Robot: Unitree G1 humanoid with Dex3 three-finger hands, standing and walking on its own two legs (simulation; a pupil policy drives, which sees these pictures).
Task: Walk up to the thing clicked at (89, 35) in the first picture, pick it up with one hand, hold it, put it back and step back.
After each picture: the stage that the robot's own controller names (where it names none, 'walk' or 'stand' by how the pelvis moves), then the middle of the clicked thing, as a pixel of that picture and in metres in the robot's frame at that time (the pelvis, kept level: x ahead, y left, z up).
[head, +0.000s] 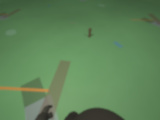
stand; (89, 32) +2.02 +0.14 -0.66
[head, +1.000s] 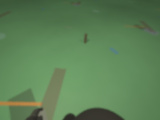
walk; (85, 38) +1.88 +0.16 -0.65
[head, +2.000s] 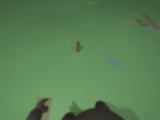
walk; (77, 46) +1.26 +0.23 -0.65
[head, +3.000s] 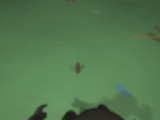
walk; (77, 68) +0.79 +0.19 -0.65
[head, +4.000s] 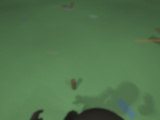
walk; (73, 84) +0.53 +0.23 -0.65
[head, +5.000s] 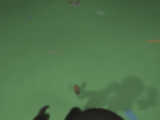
stand; (77, 90) +0.41 +0.20 -0.64
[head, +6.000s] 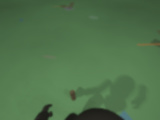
stand; (73, 95) +0.37 +0.21 -0.66
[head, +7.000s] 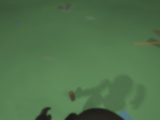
stand; (72, 96) +0.36 +0.22 -0.65
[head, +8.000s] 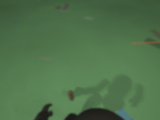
stand; (71, 95) +0.37 +0.23 -0.66
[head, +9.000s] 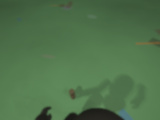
stand; (72, 94) +0.38 +0.22 -0.66
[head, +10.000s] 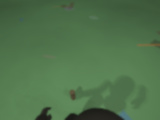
stand; (72, 95) +0.37 +0.21 -0.66
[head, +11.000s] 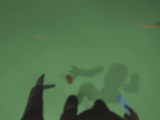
go down; (69, 79) +0.41 +0.21 -0.57
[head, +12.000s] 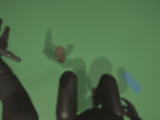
go down; (60, 55) +0.46 +0.25 -0.25
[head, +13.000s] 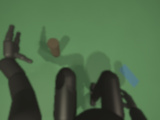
close in; (55, 49) +0.46 +0.26 -0.22
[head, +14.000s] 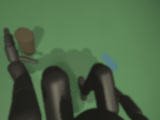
close; (27, 45) +0.44 +0.30 -0.16
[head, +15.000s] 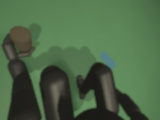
lift; (24, 44) +0.43 +0.30 -0.16
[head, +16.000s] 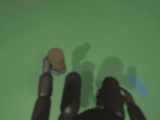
lift; (59, 63) +0.33 +0.23 -0.03
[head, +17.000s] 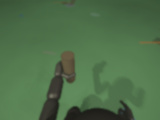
hold; (69, 69) +0.32 +0.16 +0.08
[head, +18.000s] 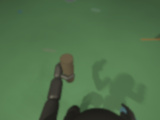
hold; (68, 70) +0.32 +0.17 +0.05
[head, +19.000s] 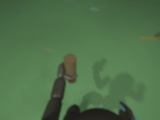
crouch; (71, 70) +0.33 +0.15 +0.04
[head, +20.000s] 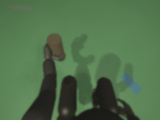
crouch; (58, 50) +0.45 +0.21 -0.04
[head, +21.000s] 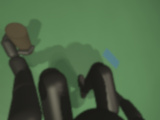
lower; (23, 43) +0.44 +0.30 -0.17
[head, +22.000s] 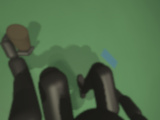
lower; (22, 43) +0.44 +0.30 -0.16
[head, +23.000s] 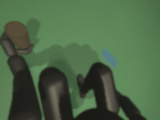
lower; (22, 41) +0.44 +0.31 -0.17
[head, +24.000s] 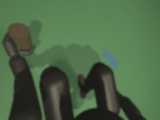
lower; (24, 43) +0.43 +0.31 -0.17
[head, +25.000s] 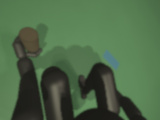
loosen; (32, 45) +0.43 +0.28 -0.17
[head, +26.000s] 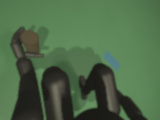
withdraw; (32, 47) +0.43 +0.28 -0.17
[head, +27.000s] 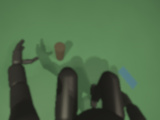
walk; (60, 53) +0.44 +0.25 -0.21
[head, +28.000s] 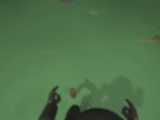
stand; (72, 93) +0.37 +0.18 -0.58
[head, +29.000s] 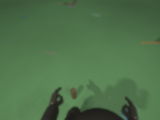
stand; (73, 93) +0.38 +0.19 -0.60
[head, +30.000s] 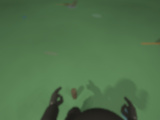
stand; (74, 94) +0.38 +0.19 -0.60
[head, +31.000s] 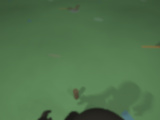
stand; (76, 94) +0.41 +0.19 -0.65
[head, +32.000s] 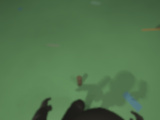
walk; (79, 81) +0.48 +0.16 -0.64
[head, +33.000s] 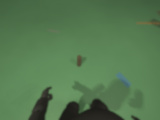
walk; (79, 61) +0.76 +0.16 -0.63
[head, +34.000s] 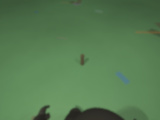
stand; (82, 60) +1.01 +0.20 -0.64
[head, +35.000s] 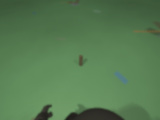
stand; (80, 60) +1.00 +0.21 -0.66
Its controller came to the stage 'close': yes
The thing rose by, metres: 0.69
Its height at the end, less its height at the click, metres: +0.00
